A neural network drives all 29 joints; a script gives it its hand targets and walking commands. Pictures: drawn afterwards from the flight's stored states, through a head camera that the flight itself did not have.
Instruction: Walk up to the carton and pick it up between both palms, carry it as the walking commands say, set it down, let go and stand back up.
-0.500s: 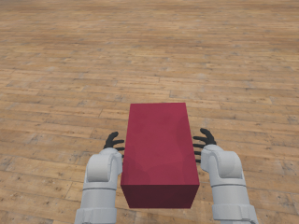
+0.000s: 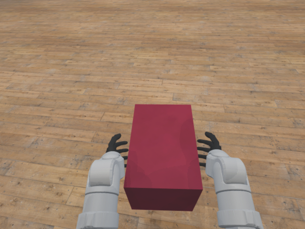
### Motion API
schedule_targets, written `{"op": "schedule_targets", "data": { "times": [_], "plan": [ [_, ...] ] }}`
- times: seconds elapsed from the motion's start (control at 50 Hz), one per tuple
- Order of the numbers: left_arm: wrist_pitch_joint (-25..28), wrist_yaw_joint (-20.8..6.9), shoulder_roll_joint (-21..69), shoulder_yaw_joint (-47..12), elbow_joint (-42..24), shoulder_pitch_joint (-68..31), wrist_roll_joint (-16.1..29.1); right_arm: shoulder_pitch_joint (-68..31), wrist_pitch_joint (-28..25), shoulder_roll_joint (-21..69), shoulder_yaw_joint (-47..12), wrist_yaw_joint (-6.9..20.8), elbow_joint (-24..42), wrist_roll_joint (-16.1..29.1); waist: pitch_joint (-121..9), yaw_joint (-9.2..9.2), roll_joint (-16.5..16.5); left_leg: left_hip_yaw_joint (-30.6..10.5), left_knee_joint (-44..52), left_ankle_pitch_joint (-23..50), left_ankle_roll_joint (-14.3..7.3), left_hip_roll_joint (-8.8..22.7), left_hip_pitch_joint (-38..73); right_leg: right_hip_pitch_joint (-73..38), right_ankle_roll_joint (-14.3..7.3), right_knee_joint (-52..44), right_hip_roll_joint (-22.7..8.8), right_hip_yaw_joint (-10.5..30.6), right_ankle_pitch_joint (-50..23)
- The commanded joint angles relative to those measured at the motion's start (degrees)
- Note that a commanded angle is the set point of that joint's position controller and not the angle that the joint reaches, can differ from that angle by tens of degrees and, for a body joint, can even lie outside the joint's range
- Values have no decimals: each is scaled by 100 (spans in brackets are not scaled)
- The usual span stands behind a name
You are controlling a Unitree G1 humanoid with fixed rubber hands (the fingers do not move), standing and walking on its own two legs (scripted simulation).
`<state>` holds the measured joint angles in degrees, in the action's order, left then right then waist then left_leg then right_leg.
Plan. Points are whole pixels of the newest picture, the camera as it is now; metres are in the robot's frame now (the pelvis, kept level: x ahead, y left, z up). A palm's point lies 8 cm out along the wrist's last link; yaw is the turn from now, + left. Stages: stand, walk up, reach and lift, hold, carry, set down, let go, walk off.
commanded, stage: hold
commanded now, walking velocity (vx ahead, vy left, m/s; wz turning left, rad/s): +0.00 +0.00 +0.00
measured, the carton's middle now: (162, 155) +0.35 +0.00 -0.02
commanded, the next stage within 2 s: set down in 0.84 s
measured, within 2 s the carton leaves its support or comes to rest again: neither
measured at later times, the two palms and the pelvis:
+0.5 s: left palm (134, 152) +0.33 +0.08 +0.03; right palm (228, 158) +0.29 -0.18 +0.04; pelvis +0.02 +0.00 +0.00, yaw -12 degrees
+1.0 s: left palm (133, 151) +0.32 +0.08 +0.05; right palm (229, 153) +0.30 -0.18 +0.05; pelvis +0.02 -0.02 +0.01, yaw -13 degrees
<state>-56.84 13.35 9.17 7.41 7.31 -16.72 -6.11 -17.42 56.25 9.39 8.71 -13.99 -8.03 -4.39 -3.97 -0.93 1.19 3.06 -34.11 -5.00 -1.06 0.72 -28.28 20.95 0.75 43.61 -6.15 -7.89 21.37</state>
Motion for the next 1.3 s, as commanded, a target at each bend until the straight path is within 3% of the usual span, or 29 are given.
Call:
{"op": "schedule_targets", "data": {
  "times": [0.0, 0.02, 0.04, 0.06, 0.1, 0.18, 0.24, 0.32, 0.38, 0.48, 0.5, 0.52, 0.58, 0.64, 0.7, 0.72, 0.74, 0.82, 0.84, 0.88, 0.94, 0.96, 1.02, 1.06, 1.08, 1.1, 1.16, 1.2, 1.28],
  "plan": [
    [988, -1544, 5454, -2521, -566, -2931, 603, -2797, -906, 4911, -1999, 1704, 106, 10, -1014, -382, -1955, -899, 465, -765, -77, -505, 3728, 1158, -342, -1900, 843, 1200, -66],
    [1181, -1644, 5399, -2637, 1038, -3415, 617, -3200, -1132, 5119, -2279, 1952, -1525, 238, -1147, -256, -1588, -943, 199, -762, -120, -613, 3982, 1466, -400, -1871, 755, 1316, 188],
    [1458, -1698, 5737, -2994, 345, -3974, 798, -3961, -1501, 5310, -2953, 2159, -831, 633, -1704, 50, -1213, -986, 149, -432, -62, -589, 4065, 1504, -425, -1621, 872, 1260, -178],
    [1531, -1681, 6067, -3145, 223, -4194, 958, -4271, -1665, 5160, -2932, 2320, -654, 702, -2179, -127, -1133, -1284, 103, -750, 80, -462, 4798, 1948, -511, -1540, 887, 1299, -31],
    [1696, -1790, 6127, -3051, -88, -4909, 955, -5050, -1985, 5674, -3186, 2514, -676, 1072, -2149, 293, -1062, -1337, -55, -1042, 104, -668, 4578, 2004, -595, -1527, 697, 1310, 462],
    [1837, -1894, 6602, -2711, 448, -5283, 973, -5888, -2345, 6014, -3154, 2780, -1286, 1312, -2335, 619, -449, -1137, 38, -1067, 312, -755, 4518, 1727, -578, -1533, 641, 1180, 266],
    [1936, -1840, 7256, -2805, 1014, -5658, 1178, -6893, -2700, 5704, -3015, 3020, -1051, 1450, -2657, 474, 248, -1587, 214, -1702, 507, -437, 4306, 1392, -545, -1157, 809, 1135, -82],
    [2173, -1663, 7550, -2832, 588, -5317, 1193, -6615, -2760, 6145, -3573, 3221, -1069, 1733, -3715, 696, 631, -1542, 201, -47, 556, -335, 4233, 247, -284, -949, 1087, 1097, -1094],
    [2160, -1595, 7457, -2840, 549, -5923, 1164, -6102, -2678, 5991, -2914, 3311, -1981, 1367, -3452, 338, 976, -1679, 555, -729, 649, -150, 3995, 23, -236, -950, 1114, 1107, -1032],
    [2043, -1760, 7277, -2525, 1009, -5575, 1011, -5477, -2533, 6267, -2522, 3219, -2519, 1022, -2962, 205, 505, -1344, 561, -400, 560, -283, 3650, -235, -288, -1266, 986, 1223, -1175],
    [2122, -1776, 7052, -2597, 504, -6043, 1143, -5241, -2513, 6374, -2495, 3221, -2830, 949, -3085, 83, 25, -1318, 410, -17, 571, -276, 3945, 102, -333, -1299, 894, 1301, -1393],
    [2060, -1772, 7153, -2731, 496, -5934, 1087, -5274, -2494, 6315, -2480, 3206, -2668, 923, -3016, 144, 296, -1281, 491, 138, 622, -315, 3892, -84, -322, -1301, 966, 1273, -1347],
    [1942, -1969, 6807, -1811, 1807, -5876, 671, -5694, -2474, 6243, -1882, 3126, -3252, 624, -1641, 311, -349, -876, 430, -963, 474, -628, 3621, 866, -522, -1846, 502, 1480, -107],
    [2094, -2127, 6725, -1595, 1960, -6586, 618, -6311, -2625, 6077, -1517, 3098, -3604, 541, -1223, 86, -735, -916, 38, -1667, 517, -850, 4397, 2365, -783, -2172, 164, 1638, 1193],
    [2137, -2128, 6675, -1413, 1855, -6502, 694, -6688, -2730, 6395, -1958, 3107, -3368, 716, -1684, 645, -721, -819, 210, -1194, 458, -771, 4370, 1860, -601, -2011, 325, 1489, 674],
    [2220, -2142, 6915, -1591, 1689, -6329, 789, -6924, -2838, 6216, -2167, 3129, -2831, 892, -1938, 534, -824, -857, 245, -982, 482, -718, 4618, 1864, -595, -1962, 382, 1447, 350],
    [2179, -2085, 6809, -1448, 1522, -6147, 745, -6910, -2810, 6502, -2397, 3102, -2753, 1010, -2129, 865, -622, -796, 352, -754, 445, -675, 4237, 1276, -465, -1777, 509, 1395, 50],
    [2142, -1960, 6960, -1601, 1102, -6334, 883, -6916, -2800, 6794, -2743, 3123, -2554, 1190, -2636, 942, -729, -819, 321, -240, 428, -645, 4207, 794, -395, -1617, 548, 1543, -463],
    [2167, -2100, 6405, -1486, 1261, -5703, 561, -6454, -2855, 7311, -2523, 2923, -2471, 1490, -2127, 1723, -671, -512, 389, 67, 243, -450, 3610, 417, -349, -2009, 800, 1611, -341],
    [2030, -2180, 6687, -1549, 1851, -5481, 554, -6265, -2733, 7209, -2107, 2816, -2526, 1268, -1630, 1251, -668, -556, 460, -305, 217, -469, 3609, 595, -319, -2018, 906, 1459, -24],
    [2111, -2176, 6340, -1366, 1875, -5636, 251, -6003, -2837, 7052, -1601, 2785, -3199, 1089, -1364, 1353, -328, -558, 396, -537, 227, -398, 3069, 431, -404, -1938, 860, 1623, 129],
    [2129, -2235, 6555, -1577, 1873, -5817, 358, -5617, -2847, 6854, -1235, 2739, -3424, 828, -1334, 955, -250, -564, 472, -776, 271, -421, 3402, 680, -457, -1958, 916, 1572, 328],
    [2238, -2308, 6215, -1002, 2503, -5353, -66, -5313, -2915, 6481, -736, 2721, -4097, 359, -784, 1114, 13, -488, 535, -889, 231, -448, 2800, 546, -387, -1773, 1028, 1438, 234],
    [2479, -2340, 6066, -1153, 2303, -5678, -104, -5335, -3097, 6358, -537, 2704, -4326, 168, -845, 818, 26, -594, 512, -1059, 291, -413, 2960, 850, -447, -1734, 1034, 1424, 378],
    [2584, -2321, 6223, -1276, 2259, -5746, 22, -5543, -3236, 6208, -782, 2691, -3845, 253, -842, 936, 65, -642, 536, -919, 277, -352, 3018, 739, -418, -1647, 1064, 1411, 261],
    [2637, -2365, 6287, -1309, 2607, -5512, 6, -5264, -3297, 6067, -530, 2633, -4044, -43, -980, 654, -2, -650, 493, -818, 308, -383, 2811, 573, -423, -1604, 1133, 1351, -40],
    [2996, -2400, 6241, -1291, 2650, -5273, -78, -5282, -3668, 5881, -636, 2497, -3914, -281, -1447, 586, -80, -707, 402, -446, 341, -392, 2475, 417, -396, -1371, 1201, 1320, -472],
    [3333, -2322, 6262, -1414, 2647, -5456, 95, -6035, -4048, 5982, -1272, 2451, -3146, 128, -1897, 813, -260, -645, 164, -345, 230, -437, 2520, 450, -323, -1305, 1196, 1370, -472],
    [3738, -2096, 5905, -1211, 2534, -5479, -151, -5604, -4340, 5722, -1186, 2440, -3841, 1, -1786, 970, 105, -630, -49, -400, 295, -496, 2152, 1058, -464, -1135, 1267, 1380, -288]
  ]
}}
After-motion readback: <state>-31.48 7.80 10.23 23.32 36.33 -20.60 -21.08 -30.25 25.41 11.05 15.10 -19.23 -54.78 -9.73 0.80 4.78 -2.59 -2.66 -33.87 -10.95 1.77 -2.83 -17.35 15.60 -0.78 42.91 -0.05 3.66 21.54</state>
